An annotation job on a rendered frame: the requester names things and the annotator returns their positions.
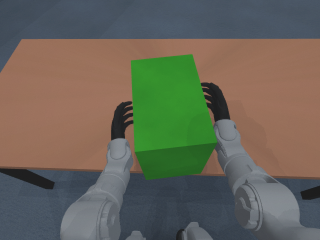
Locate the robot right shin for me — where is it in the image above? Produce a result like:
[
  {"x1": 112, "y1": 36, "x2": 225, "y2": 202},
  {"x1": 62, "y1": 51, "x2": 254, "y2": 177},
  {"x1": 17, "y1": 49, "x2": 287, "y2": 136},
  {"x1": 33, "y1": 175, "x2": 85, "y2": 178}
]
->
[{"x1": 186, "y1": 222, "x2": 199, "y2": 229}]

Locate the carton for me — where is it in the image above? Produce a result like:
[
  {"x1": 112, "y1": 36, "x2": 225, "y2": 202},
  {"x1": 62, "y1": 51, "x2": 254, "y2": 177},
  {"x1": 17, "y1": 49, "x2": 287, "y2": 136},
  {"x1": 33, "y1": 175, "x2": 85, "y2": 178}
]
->
[{"x1": 131, "y1": 54, "x2": 218, "y2": 180}]

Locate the right robot forearm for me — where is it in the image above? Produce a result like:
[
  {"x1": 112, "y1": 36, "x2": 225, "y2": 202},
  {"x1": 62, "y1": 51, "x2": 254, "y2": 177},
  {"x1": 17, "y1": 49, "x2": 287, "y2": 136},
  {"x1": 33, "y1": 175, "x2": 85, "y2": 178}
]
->
[{"x1": 213, "y1": 119, "x2": 300, "y2": 218}]

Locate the robot left upper arm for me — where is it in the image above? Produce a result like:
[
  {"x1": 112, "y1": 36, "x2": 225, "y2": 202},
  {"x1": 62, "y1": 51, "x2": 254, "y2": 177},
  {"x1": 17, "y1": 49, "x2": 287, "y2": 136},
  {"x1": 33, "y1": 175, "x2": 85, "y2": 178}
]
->
[{"x1": 61, "y1": 199, "x2": 121, "y2": 240}]

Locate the robot right hand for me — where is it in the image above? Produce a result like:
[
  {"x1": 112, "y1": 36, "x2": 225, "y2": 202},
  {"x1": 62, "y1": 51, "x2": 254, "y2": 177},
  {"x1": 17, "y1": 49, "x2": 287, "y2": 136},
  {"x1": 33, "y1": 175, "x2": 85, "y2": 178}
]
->
[{"x1": 201, "y1": 82, "x2": 231, "y2": 122}]

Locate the robot right upper arm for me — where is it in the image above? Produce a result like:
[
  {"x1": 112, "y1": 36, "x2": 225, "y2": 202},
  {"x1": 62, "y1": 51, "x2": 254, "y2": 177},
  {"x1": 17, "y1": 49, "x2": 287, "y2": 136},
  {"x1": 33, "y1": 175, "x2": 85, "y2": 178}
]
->
[{"x1": 234, "y1": 182, "x2": 320, "y2": 240}]

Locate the left robot forearm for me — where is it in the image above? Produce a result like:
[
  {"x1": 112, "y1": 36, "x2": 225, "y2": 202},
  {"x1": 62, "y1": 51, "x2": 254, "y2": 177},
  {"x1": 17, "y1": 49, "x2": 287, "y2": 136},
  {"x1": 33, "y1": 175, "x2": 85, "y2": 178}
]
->
[{"x1": 60, "y1": 138, "x2": 134, "y2": 239}]

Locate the robot left hand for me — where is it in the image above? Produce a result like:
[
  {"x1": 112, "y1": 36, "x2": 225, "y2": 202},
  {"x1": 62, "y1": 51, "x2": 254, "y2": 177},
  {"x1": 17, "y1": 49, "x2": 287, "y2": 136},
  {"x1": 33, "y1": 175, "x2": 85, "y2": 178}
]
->
[{"x1": 111, "y1": 101, "x2": 134, "y2": 141}]

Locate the right robot thigh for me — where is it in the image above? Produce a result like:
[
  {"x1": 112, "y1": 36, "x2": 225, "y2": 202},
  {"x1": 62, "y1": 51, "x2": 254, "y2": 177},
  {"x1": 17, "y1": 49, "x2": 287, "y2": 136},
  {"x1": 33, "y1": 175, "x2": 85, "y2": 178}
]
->
[{"x1": 181, "y1": 227, "x2": 213, "y2": 240}]

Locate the table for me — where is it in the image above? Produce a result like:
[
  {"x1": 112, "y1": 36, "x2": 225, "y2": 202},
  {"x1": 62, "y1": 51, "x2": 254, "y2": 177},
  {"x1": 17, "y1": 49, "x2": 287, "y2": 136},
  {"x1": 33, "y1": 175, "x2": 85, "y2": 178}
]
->
[{"x1": 0, "y1": 39, "x2": 320, "y2": 200}]

